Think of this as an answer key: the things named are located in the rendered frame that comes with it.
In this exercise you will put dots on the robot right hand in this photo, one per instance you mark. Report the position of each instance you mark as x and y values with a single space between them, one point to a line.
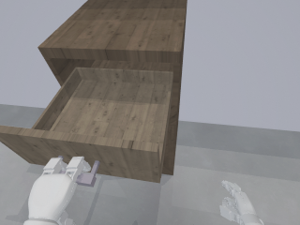
232 209

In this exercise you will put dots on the cabinet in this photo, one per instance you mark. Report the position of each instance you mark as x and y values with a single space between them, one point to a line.
124 34

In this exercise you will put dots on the drawer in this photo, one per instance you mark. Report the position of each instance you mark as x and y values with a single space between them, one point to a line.
119 117

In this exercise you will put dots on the handle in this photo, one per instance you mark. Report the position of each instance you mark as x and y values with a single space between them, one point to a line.
85 179

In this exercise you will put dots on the robot right forearm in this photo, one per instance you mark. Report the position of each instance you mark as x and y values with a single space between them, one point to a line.
250 219

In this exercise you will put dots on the robot left hand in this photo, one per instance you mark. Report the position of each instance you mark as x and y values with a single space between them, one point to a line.
53 191

